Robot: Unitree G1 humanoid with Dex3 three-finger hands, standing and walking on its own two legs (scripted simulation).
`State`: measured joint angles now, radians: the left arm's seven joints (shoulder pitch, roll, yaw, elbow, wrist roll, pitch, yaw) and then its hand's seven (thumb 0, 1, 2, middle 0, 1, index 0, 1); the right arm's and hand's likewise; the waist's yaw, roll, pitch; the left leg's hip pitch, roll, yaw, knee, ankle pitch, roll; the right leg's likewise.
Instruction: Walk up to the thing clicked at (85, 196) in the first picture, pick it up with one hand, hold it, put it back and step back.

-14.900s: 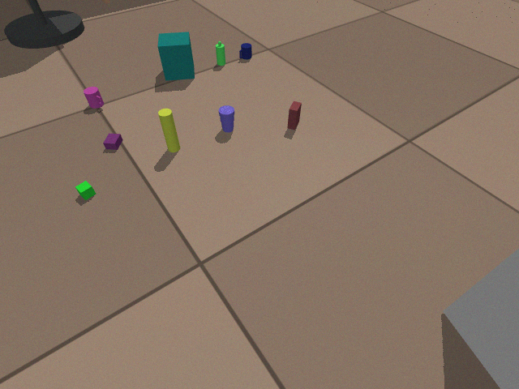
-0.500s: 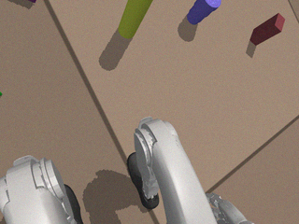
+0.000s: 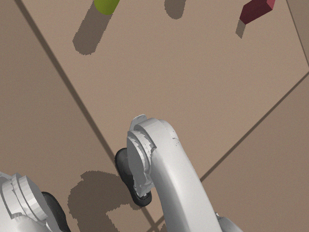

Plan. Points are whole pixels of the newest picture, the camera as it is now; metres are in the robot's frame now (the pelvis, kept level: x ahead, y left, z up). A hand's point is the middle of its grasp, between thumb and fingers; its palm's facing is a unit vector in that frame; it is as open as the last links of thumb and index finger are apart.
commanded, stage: rest palm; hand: left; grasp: from above
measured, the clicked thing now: out of the picture +0.51 +0.32 -0.28
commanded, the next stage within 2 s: close in 0.96 s
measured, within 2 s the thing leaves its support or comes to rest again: neither
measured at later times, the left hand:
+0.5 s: hand out of the picture +0.48 +0.32 -0.25, palm faces -0.40 -0.23 -0.89, open 14.2 cm
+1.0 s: hand out of the picture +0.48 +0.32 -0.26, palm faces -0.40 -0.24 -0.89, open 14.2 cm
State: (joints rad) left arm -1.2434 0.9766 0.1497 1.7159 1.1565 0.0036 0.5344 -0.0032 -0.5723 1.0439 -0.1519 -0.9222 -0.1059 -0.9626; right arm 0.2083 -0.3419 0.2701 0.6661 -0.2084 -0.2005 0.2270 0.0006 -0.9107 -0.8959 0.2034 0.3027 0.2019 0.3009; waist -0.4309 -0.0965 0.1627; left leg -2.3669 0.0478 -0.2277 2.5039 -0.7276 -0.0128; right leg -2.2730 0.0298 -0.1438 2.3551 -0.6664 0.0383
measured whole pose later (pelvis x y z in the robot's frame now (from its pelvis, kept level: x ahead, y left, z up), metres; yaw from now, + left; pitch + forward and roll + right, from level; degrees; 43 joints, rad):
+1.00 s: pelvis -0.01 +0.01 +0.00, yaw -2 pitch +29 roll -15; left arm -1.25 1.10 0.15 1.81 1.12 0.01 0.58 0.00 -0.58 1.06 -0.15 -0.96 -0.10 -1.00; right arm 0.17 -0.36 0.35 0.63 -0.23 -0.26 0.27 0.00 -0.92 -0.90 0.20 0.30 0.20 0.30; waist -0.47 -0.15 0.24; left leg -2.35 0.05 -0.26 2.50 -0.71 0.01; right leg -2.22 0.04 -0.17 2.31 -0.63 0.06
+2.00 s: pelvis -0.01 +0.01 +0.01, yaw -3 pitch +29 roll -16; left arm -1.24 1.12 0.13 1.79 1.10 -0.01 0.58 0.00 -0.05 0.72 -0.49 -0.70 -0.48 -0.70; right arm 0.15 -0.36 0.38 0.63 -0.23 -0.25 0.25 0.00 -0.91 -0.90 0.20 0.30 0.20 0.30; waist -0.47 -0.15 0.25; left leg -2.35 0.05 -0.27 2.50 -0.70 0.01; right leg -2.21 0.05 -0.18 2.29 -0.62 0.06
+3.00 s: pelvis -0.01 +0.01 +0.01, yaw -3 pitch +31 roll -15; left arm -1.21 1.09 0.18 1.68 1.11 0.02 0.53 0.04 0.26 0.25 -1.06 -0.30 -0.87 -0.28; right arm 0.17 -0.35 0.35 0.63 -0.22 -0.21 0.24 0.00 -0.92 -0.90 0.20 0.30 0.20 0.30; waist -0.45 -0.13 0.21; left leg -2.36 0.05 -0.27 2.48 -0.71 0.00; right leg -2.23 0.04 -0.18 2.29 -0.63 0.06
